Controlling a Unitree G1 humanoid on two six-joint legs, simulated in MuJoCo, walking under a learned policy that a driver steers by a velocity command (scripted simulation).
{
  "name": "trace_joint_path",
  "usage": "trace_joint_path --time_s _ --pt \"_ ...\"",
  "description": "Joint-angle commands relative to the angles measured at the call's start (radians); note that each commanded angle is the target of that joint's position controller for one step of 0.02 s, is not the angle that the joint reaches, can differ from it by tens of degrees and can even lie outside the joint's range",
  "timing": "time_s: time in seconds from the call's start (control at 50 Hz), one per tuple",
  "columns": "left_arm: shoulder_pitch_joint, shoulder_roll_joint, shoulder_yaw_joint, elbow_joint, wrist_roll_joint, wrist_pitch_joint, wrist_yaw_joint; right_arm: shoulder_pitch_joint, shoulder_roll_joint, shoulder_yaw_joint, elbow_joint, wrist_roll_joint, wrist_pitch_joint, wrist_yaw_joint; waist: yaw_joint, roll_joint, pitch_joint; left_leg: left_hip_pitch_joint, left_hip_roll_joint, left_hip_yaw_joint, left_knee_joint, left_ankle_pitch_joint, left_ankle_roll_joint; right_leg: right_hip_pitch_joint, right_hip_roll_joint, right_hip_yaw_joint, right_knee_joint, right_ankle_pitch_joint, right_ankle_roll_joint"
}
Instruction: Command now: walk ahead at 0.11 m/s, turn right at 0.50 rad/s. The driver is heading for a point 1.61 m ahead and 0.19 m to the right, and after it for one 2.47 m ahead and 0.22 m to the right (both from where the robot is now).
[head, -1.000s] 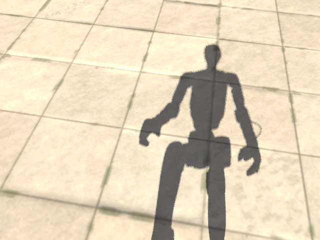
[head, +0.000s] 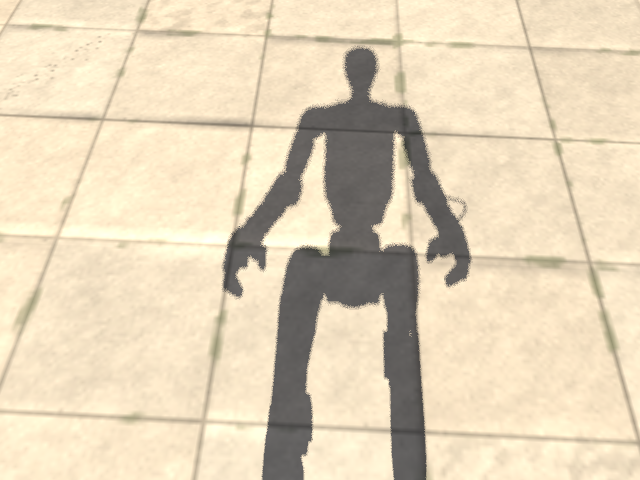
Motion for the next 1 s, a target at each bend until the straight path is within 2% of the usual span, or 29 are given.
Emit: trace_joint_path --time_s 0.02,0.12,0.16,0.18,0.2,0.22,0.24,0.26,0.28,0.3,0.32,0.36,0.42,0.5,0.54,0.58,0.6,0.62,0.64,0.66,0.68,0.74,0.84,0.88,0.9,0.94,0.96,0.98,1.0 --pt "0.042 0.042 0.010 -0.064 0.004 0.003 -0.016 -0.087 -0.170 -0.040 -0.065 0.009 0.001 -0.019 0.021 0.136 -0.135 0.030 0.281 -0.091 -0.155 0.270 0.184 0.143 -0.028 0.002 -0.107 0.100 -0.011" --pt "-0.034 0.070 0.023 -0.127 0.003 0.023 -0.045 -0.061 -0.213 -0.057 -0.043 0.038 0.036 -0.012 0.001 0.139 -0.111 0.140 0.328 -0.088 -0.073 0.225 0.151 0.161 -0.004 -0.043 -0.256 0.004 -0.048" --pt "-0.010 0.070 0.030 -0.130 0.004 0.026 -0.051 -0.073 -0.215 -0.061 -0.038 0.055 0.047 -0.011 0.028 0.133 -0.113 0.152 0.314 -0.063 0.018 0.222 0.100 0.240 0.026 -0.078 -0.403 0.070 -0.081" --pt "0.016 0.093 0.040 -0.126 0.010 0.024 -0.045 -0.028 -0.195 -0.059 -0.017 0.057 0.050 -0.007 0.034 0.096 -0.124 0.126 0.274 -0.033 0.106 0.182 0.048 0.326 0.046 -0.063 -0.493 0.183 -0.110" --pt "0.074 0.188 0.070 -0.120 0.010 0.020 -0.026 0.015 -0.156 -0.050 -0.011 0.030 0.049 -0.002 0.032 -0.077 -0.159 0.005 0.180 0.043 0.331 0.046 -0.034 0.486 -0.047 0.099 -0.563 0.540 -0.169" --pt "0.083 0.298 0.087 -0.137 0.024 0.015 -0.011 -0.028 -0.105 -0.031 -0.069 -0.010 0.045 0.001 0.011 -0.329 -0.165 -0.343 0.005 0.053 0.628 -0.494 -0.136 0.654 -0.282 0.463 -0.563 0.852 -0.373" --pt "0.116 0.239 0.069 -0.140 0.038 -0.011 -0.023 -0.097 -0.134 -0.038 -0.079 -0.001 0.042 0.001 0.077 -0.178 -0.268 -0.390 -0.019 -0.158 0.808 -0.582 -0.131 0.651 -0.309 0.504 -0.577 0.804 -0.453" --pt "0.080 0.217 0.061 -0.142 0.033 -0.032 -0.027 -0.116 -0.149 -0.043 -0.083 0.029 0.044 0.001 0.060 -0.118 -0.243 -0.422 -0.003 -0.202 0.852 -0.511 -0.110 0.635 -0.262 0.413 -0.586 0.749 -0.414" --pt "0.027 0.196 0.058 -0.146 0.017 -0.043 -0.021 -0.103 -0.143 -0.045 -0.069 0.036 0.044 -0.007 0.032 -0.073 -0.213 -0.436 0.016 -0.220 0.825 -0.424 -0.097 0.605 -0.208 0.347 -0.585 0.649 -0.352" --pt "-0.025 0.158 0.045 -0.155 0.002 -0.042 -0.014 -0.097 -0.161 -0.050 -0.057 0.028 0.047 -0.016 0.015 -0.051 -0.194 -0.440 0.031 -0.227 0.785 -0.360 -0.094 0.578 -0.191 0.313 -0.591 0.592 -0.312" --pt "-0.056 0.136 0.034 -0.163 0.002 -0.038 -0.005 -0.088 -0.169 -0.055 -0.050 0.023 0.050 -0.020 -0.003 -0.063 -0.195 -0.383 0.031 -0.225 0.769 -0.316 -0.096 0.526 -0.173 0.281 -0.598 0.594 -0.299" --pt "-0.063 0.127 0.026 -0.165 0.018 -0.035 0.002 -0.057 -0.150 -0.052 -0.036 0.028 0.054 -0.019 -0.016 -0.071 -0.213 -0.313 0.014 -0.214 0.719 -0.260 -0.104 0.492 -0.153 0.247 -0.606 0.606 -0.299" --pt "-0.059 0.130 0.023 -0.150 0.019 -0.035 0.005 -0.067 -0.115 -0.037 -0.030 0.030 0.059 -0.018 -0.002 -0.080 -0.200 -0.243 0.013 -0.210 0.545 -0.224 -0.115 0.475 -0.135 0.226 -0.614 0.530 -0.292" --pt "-0.074 0.132 0.016 -0.127 0.028 -0.029 -0.001 -0.069 -0.129 -0.033 -0.020 0.034 0.062 -0.010 0.018 -0.108 -0.164 -0.122 0.010 -0.196 0.393 -0.209 -0.113 0.401 -0.130 0.242 -0.628 0.379 -0.289" --pt "-0.080 0.119 0.007 -0.113 0.027 -0.026 -0.006 -0.061 -0.131 -0.033 -0.015 0.035 0.059 -0.004 0.017 -0.107 -0.142 -0.077 0.006 -0.187 0.307 -0.201 -0.102 0.388 -0.125 0.260 -0.616 0.325 -0.279" --pt "-0.103 0.093 -0.008 -0.100 0.016 -0.023 -0.008 -0.016 -0.113 -0.028 0.007 0.028 0.049 0.006 -0.023 -0.086 -0.128 0.037 -0.008 -0.161 0.086 -0.047 -0.075 0.355 -0.091 0.247 -0.576 0.276 -0.234" --pt "-0.070 0.072 -0.017 -0.084 0.017 -0.026 -0.009 -0.003 -0.125 -0.026 0.013 0.013 0.044 0.009 -0.023 -0.054 -0.131 0.111 0.020 -0.199 0.005 0.072 -0.055 0.328 -0.058 0.238 -0.559 0.219 -0.186" --pt "-0.039 0.046 -0.026 -0.078 0.034 -0.032 -0.010 0.017 -0.183 -0.033 0.011 -0.002 0.040 0.007 0.005 0.058 -0.147 0.171 0.144 -0.326 -0.015 0.236 -0.013 0.288 0.010 0.176 -0.464 0.121 -0.128" --pt "0.015 0.025 -0.026 -0.074 0.037 -0.037 -0.014 -0.039 -0.209 -0.033 0.015 0.004 0.041 0.005 0.081 0.203 -0.136 0.107 0.212 -0.373 0.006 0.250 0.074 0.290 0.098 0.095 -0.455 -0.023 -0.084" --pt "-0.033 0.047 -0.025 -0.071 0.045 -0.035 -0.012 -0.085 -0.150 -0.020 0.009 0.008 0.037 0.010 0.058 0.213 -0.127 0.004 0.205 -0.392 -0.032 0.055 0.097 0.380 0.075 0.086 -0.486 0.008 -0.060" --pt "-0.075 0.074 -0.017 -0.068 0.040 -0.032 -0.010 -0.097 -0.126 -0.013 0.010 0.004 0.031 0.014 0.040 0.188 -0.107 -0.018 0.151 -0.353 -0.040 -0.055 0.057 0.412 0.072 0.090 -0.494 0.065 -0.060" --pt "-0.088 0.074 -0.013 -0.049 0.032 -0.014 -0.004 -0.065 -0.144 -0.009 0.037 0.010 0.009 0.013 0.018 0.139 -0.089 -0.020 0.090 -0.286 -0.025 -0.081 -0.007 0.439 0.057 0.115 -0.512 0.169 -0.081" --pt "-0.075 0.055 -0.013 0.006 0.026 -0.027 -0.006 -0.024 -0.129 0.001 0.071 0.017 0.017 -0.002 -0.006 0.059 -0.081 0.035 0.056 -0.246 0.012 -0.044 -0.010 0.415 0.055 0.118 -0.533 0.219 -0.079" --pt "-0.052 0.041 -0.015 0.038 0.020 -0.027 -0.004 0.002 -0.131 0.000 0.091 0.023 0.026 -0.005 -0.014 0.064 -0.084 0.041 0.043 -0.245 -0.008 -0.271 0.008 0.391 0.093 0.077 -0.511 0.004 -0.081" --pt "-0.047 0.046 -0.012 0.045 0.014 -0.030 -0.003 0.010 -0.154 -0.008 0.092 0.031 0.031 -0.008 -0.019 0.087 -0.054 0.032 0.057 -0.278 -0.026 -0.427 0.034 0.333 0.118 0.050 -0.473 -0.145 -0.085" --pt "-0.067 0.040 -0.011 0.038 0.004 -0.050 -0.004 0.050 -0.185 -0.018 0.098 0.042 0.029 -0.013 -0.035 0.152 0.017 0.043 0.173 -0.450 -0.127 -0.642 0.113 0.198 0.127 0.003 -0.360 -0.201 -0.087" --pt "-0.080 0.027 -0.014 0.035 0.002 -0.064 -0.004 0.040 -0.192 -0.020 0.098 0.041 0.023 -0.016 -0.028 0.179 0.059 0.040 0.241 -0.530 -0.160 -0.605 0.151 0.165 0.107 -0.015 -0.315 -0.123 -0.083" --pt "-0.081 0.021 -0.015 0.040 0.006 -0.075 -0.005 0.023 -0.180 -0.018 0.096 0.036 0.017 -0.018 -0.021 0.174 0.071 0.018 0.256 -0.541 -0.145 -0.477 0.163 0.185 0.081 0.002 -0.315 -0.082 -0.084" --pt "-0.049 0.015 -0.015 0.056 0.012 -0.081 -0.006 -0.012 -0.162 -0.013 0.091 0.032 0.013 -0.018 0.007 0.168 0.050 0.006 0.234 -0.490 -0.099 -0.307 0.146 0.246 0.072 0.004 -0.365 -0.049 -0.086"
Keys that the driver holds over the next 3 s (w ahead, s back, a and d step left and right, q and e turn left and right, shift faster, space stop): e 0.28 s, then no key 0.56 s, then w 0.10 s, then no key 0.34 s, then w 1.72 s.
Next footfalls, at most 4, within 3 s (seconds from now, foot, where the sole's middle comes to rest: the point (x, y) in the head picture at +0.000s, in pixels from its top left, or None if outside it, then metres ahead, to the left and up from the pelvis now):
0.20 right None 0.11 -0.14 -0.78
0.60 left None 0.15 0.09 -0.78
1.58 left None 0.26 0.07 -0.78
2.10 right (433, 420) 0.57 -0.23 -0.78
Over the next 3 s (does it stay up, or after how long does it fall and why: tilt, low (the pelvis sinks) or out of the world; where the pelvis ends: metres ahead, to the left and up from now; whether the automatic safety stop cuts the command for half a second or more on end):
stays up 0.92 -0.14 0.00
